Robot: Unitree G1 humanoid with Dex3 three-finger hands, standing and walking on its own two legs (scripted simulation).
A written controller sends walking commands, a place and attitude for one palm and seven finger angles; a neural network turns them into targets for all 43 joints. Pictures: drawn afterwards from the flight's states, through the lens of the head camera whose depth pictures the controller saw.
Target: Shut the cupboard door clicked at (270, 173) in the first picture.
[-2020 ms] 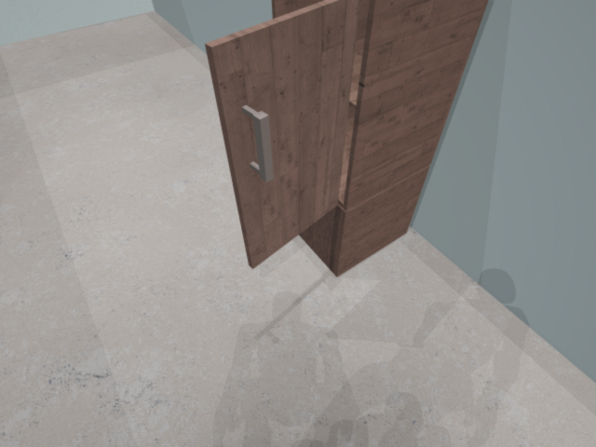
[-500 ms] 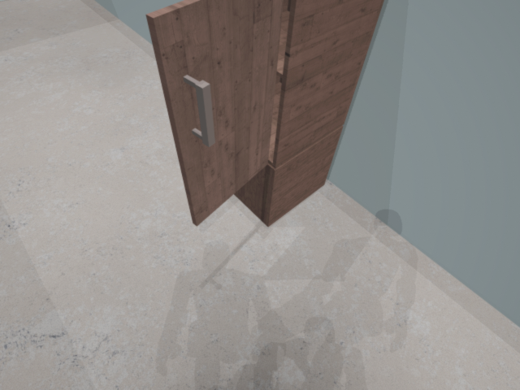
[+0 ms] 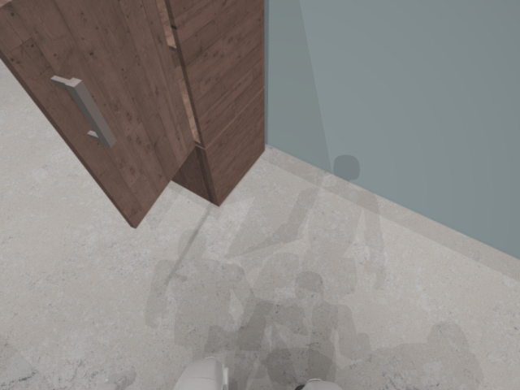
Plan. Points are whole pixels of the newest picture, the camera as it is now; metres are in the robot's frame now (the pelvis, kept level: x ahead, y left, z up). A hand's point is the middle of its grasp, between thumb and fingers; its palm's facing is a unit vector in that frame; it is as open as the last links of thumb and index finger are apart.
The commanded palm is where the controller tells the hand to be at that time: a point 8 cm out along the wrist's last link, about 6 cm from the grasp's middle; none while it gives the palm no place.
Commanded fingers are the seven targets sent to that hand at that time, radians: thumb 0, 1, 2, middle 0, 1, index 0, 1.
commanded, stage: walk around to get in front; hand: left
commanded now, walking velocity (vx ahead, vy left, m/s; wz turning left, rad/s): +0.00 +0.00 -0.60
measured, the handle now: (85, 113) +0.54 +0.36 +0.07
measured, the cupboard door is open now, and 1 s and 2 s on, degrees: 99 99 99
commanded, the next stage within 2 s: none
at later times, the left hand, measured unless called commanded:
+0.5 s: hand (181, 372) +0.15 +0.15 -0.16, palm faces -0.27 -0.92 -0.29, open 7.4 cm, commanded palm none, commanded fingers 0.00 0.90 0.90 -0.20 -0.30 -0.20 -0.30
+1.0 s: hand (233, 323) +0.24 +0.07 -0.15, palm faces -0.54 -0.81 -0.22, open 7.4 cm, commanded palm none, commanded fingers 0.00 0.90 0.90 -0.20 -0.30 -0.20 -0.30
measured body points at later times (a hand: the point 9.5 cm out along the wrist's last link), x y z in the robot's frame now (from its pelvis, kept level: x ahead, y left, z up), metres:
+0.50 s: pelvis +0.00 -0.03 -0.01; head +0.06 -0.06 +0.44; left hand +0.17 +0.20 -0.14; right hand -0.01 -0.31 -0.16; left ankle +0.01 +0.13 -0.68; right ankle -0.02 -0.13 -0.73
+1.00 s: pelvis +0.02 -0.04 +0.01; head +0.07 -0.06 +0.45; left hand +0.26 +0.11 -0.13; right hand -0.07 -0.28 -0.13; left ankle +0.08 +0.09 -0.73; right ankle -0.05 -0.15 -0.69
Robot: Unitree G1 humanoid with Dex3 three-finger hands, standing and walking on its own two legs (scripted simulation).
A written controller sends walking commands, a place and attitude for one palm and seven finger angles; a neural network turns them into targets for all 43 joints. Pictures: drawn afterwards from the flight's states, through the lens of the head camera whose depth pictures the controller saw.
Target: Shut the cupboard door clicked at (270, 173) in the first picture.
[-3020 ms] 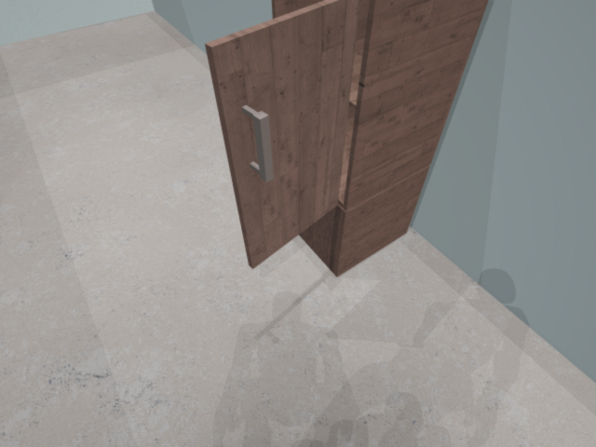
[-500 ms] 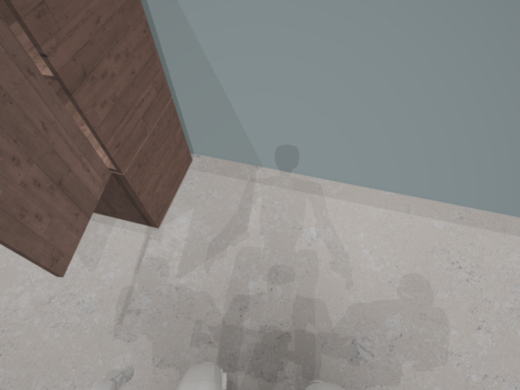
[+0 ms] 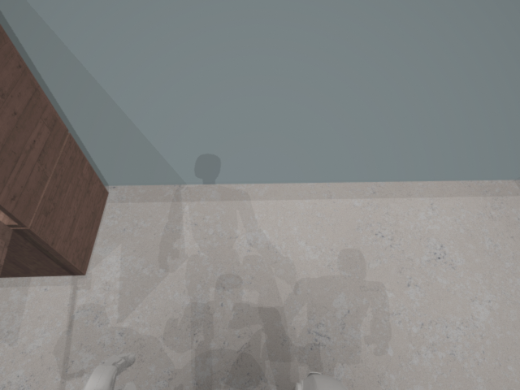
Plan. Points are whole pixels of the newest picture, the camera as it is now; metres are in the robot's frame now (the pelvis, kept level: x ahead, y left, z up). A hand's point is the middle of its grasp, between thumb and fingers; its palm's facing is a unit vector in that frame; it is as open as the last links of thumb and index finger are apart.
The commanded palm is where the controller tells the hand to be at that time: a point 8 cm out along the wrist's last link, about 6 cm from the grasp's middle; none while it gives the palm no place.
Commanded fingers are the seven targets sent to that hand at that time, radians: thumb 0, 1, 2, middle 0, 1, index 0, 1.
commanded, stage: walk around to get in front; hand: left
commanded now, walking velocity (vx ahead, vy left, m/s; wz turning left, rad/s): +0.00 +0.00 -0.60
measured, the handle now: out of the picture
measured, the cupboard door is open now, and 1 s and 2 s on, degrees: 99 99 99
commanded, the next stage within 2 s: none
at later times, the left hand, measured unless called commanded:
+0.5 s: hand (176, 372) +0.16 +0.16 -0.18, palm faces -0.26 -0.95 -0.19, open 7.4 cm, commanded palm none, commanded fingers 0.00 0.90 0.90 -0.20 -0.30 -0.20 -0.30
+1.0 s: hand (241, 331) +0.23 +0.05 -0.16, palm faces -0.56 -0.79 -0.27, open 7.4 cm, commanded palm none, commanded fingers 0.00 0.90 0.90 -0.20 -0.30 -0.20 -0.30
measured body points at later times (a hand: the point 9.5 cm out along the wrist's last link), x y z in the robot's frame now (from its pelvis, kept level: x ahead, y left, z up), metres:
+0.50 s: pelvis +0.03 -0.01 -0.01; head +0.09 +0.00 +0.44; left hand +0.17 +0.21 -0.17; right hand +0.05 -0.29 -0.13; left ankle +0.05 +0.11 -0.74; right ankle -0.01 -0.13 -0.71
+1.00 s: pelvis +0.03 -0.07 +0.00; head +0.08 -0.11 +0.45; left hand +0.26 +0.09 -0.14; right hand -0.06 -0.34 -0.14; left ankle +0.11 +0.07 -0.67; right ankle -0.02 -0.15 -0.74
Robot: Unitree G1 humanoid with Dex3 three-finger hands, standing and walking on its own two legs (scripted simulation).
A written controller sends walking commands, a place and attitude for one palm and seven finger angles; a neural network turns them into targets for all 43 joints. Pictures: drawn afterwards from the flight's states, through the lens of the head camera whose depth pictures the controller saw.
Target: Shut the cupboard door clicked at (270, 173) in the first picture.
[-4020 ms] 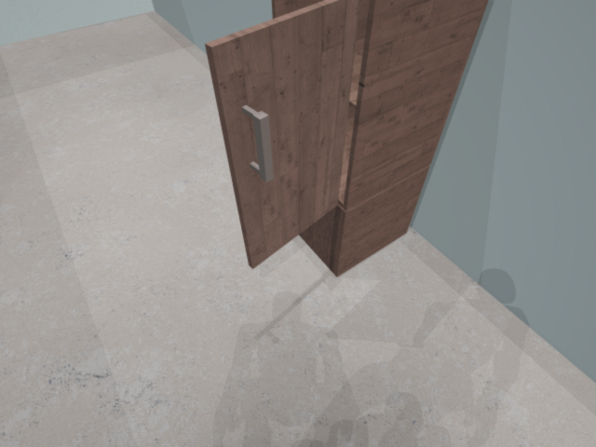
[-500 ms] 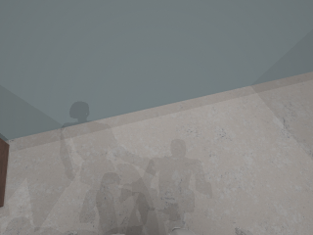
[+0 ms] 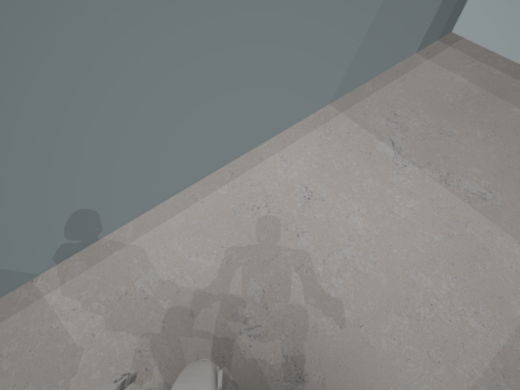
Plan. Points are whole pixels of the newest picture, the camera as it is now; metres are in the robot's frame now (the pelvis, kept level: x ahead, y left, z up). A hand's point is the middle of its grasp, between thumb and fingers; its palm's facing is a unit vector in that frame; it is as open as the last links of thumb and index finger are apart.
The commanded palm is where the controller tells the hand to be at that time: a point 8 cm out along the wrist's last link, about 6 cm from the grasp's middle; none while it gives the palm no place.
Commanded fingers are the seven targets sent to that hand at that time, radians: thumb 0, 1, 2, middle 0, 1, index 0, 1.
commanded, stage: walk around to get in front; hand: left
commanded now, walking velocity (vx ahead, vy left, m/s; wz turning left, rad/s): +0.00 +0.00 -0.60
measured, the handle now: out of the picture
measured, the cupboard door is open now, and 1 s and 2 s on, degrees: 99 99 99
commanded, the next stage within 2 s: walk to a spot facing it in 1.42 s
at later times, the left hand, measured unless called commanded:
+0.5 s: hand (179, 341) +0.21 +0.16 -0.17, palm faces -0.30 -0.92 -0.25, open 7.4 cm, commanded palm none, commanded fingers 0.00 0.90 0.90 -0.20 -0.30 -0.20 -0.30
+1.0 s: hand (223, 280) +0.33 +0.10 -0.18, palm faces -0.53 -0.83 -0.16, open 7.4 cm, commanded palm none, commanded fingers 0.00 0.90 0.90 -0.20 -0.30 -0.20 -0.30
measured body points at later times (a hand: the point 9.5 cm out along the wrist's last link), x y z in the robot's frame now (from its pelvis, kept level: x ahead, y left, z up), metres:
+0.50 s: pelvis +0.03 -0.01 -0.01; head +0.08 -0.03 +0.43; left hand +0.22 +0.21 -0.15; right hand +0.00 -0.27 -0.16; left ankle +0.04 +0.15 -0.74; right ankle +0.00 -0.12 -0.74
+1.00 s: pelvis +0.18 -0.05 +0.00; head +0.23 -0.04 +0.45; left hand +0.36 +0.14 -0.17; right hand +0.12 -0.30 -0.12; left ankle +0.24 +0.04 -0.74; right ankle +0.05 -0.12 -0.64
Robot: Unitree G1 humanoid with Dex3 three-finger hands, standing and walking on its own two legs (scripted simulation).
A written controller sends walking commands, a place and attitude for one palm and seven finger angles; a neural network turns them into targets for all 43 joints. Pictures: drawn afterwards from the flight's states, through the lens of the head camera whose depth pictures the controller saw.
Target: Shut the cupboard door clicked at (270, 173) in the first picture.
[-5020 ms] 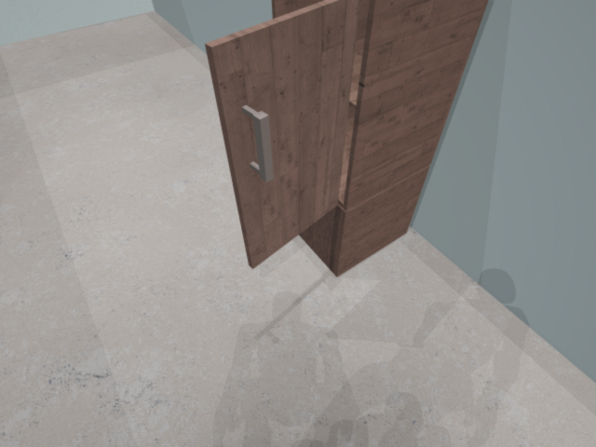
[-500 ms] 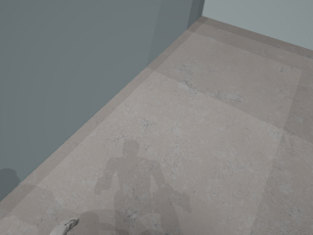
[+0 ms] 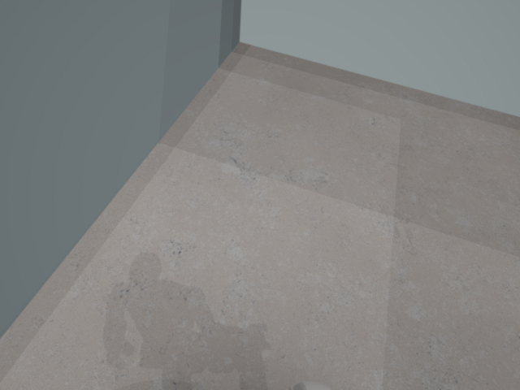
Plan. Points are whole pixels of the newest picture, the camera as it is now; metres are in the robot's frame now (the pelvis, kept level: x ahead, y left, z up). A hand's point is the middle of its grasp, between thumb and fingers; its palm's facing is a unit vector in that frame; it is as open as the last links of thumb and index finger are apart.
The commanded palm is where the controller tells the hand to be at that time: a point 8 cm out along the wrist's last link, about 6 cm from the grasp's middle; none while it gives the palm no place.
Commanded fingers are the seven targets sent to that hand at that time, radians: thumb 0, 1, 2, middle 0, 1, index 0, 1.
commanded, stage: walk around to get in front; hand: left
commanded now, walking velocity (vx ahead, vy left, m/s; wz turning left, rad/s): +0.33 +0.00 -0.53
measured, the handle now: out of the picture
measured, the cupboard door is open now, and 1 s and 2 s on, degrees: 99 99 99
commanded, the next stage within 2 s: walk to a spot facing it in 0.42 s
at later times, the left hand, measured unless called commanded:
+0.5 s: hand (237, 275) +0.35 +0.06 -0.16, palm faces -0.25 -0.95 -0.21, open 7.3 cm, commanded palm none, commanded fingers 0.00 0.90 0.90 -0.20 -0.30 -0.20 -0.30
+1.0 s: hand (233, 252) +0.42 +0.07 -0.19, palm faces +0.01 -0.99 -0.17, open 7.4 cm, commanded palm none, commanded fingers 0.00 0.90 0.90 -0.20 -0.30 -0.20 -0.30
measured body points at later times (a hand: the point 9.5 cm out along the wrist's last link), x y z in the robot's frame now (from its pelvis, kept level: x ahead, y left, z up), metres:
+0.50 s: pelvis +0.20 -0.09 +0.00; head +0.25 -0.11 +0.45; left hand +0.36 +0.11 -0.14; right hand +0.14 -0.32 -0.16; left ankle +0.23 +0.08 -0.65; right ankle +0.21 -0.14 -0.74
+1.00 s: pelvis +0.37 -0.11 -0.01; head +0.41 -0.09 +0.44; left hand +0.42 +0.13 -0.17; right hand +0.42 -0.35 -0.15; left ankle +0.41 -0.03 -0.74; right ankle +0.31 -0.24 -0.66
